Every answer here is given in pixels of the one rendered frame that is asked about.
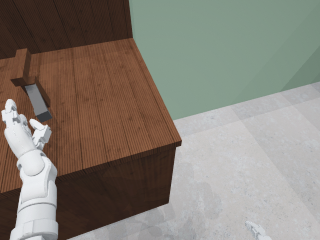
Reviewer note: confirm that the tap lever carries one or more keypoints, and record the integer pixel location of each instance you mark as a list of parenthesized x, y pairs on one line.
[(40, 109)]

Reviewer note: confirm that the counter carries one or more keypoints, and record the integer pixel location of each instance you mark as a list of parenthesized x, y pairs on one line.
[(113, 141)]

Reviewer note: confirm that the robot left forearm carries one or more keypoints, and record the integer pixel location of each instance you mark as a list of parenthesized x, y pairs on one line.
[(36, 213)]

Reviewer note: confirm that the right robot hand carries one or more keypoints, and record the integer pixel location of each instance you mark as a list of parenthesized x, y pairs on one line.
[(257, 231)]

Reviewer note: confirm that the left robot hand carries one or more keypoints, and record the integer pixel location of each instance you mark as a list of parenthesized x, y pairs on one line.
[(18, 134)]

